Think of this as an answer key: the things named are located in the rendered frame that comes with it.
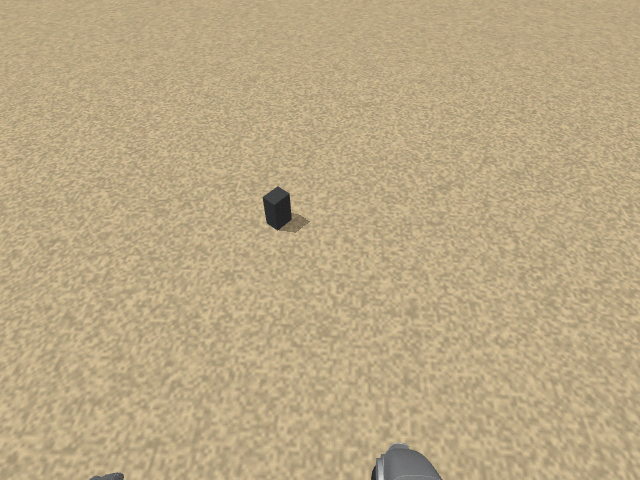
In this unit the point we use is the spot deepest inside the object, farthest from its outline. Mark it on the carton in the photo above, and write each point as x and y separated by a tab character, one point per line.
277	208

